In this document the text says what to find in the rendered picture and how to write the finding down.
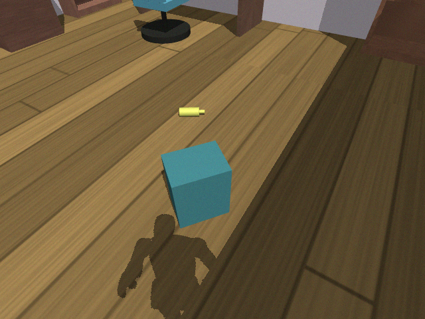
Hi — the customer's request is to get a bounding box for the bookshelf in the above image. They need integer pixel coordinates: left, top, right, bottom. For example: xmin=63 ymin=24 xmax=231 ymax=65
xmin=58 ymin=0 xmax=122 ymax=18
xmin=360 ymin=0 xmax=425 ymax=67

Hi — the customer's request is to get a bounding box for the office chair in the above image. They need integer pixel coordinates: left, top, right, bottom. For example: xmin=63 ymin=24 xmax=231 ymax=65
xmin=133 ymin=0 xmax=191 ymax=44

